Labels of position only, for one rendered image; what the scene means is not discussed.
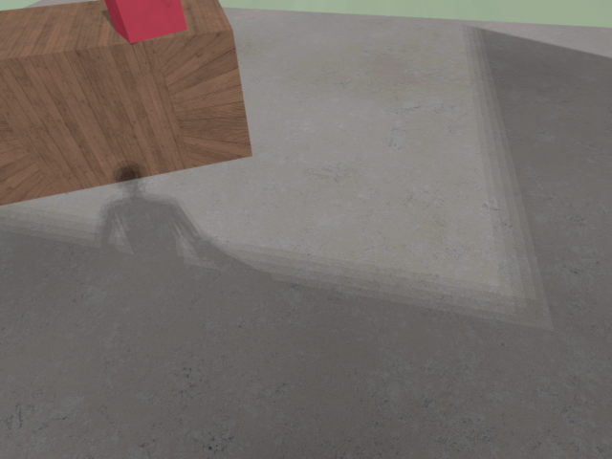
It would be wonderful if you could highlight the carton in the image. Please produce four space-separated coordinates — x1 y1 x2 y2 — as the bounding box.
104 0 187 44

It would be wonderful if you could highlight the pedestal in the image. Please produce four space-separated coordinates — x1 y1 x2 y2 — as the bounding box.
0 0 252 206

